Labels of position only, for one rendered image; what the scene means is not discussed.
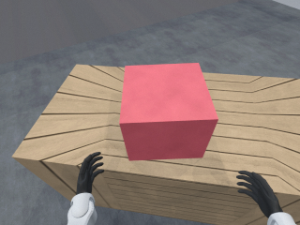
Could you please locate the pedestal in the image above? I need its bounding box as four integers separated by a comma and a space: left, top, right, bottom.
12, 64, 300, 225

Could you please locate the carton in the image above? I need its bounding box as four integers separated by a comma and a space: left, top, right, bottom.
119, 63, 218, 161

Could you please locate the right robot hand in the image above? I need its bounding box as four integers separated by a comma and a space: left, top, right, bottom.
236, 171, 283, 218

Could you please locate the left robot hand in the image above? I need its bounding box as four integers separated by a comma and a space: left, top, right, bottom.
76, 152, 104, 195

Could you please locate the left robot forearm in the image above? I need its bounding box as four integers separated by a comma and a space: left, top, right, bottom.
67, 192, 98, 225

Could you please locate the right robot forearm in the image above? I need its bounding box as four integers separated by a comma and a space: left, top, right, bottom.
267, 212, 296, 225

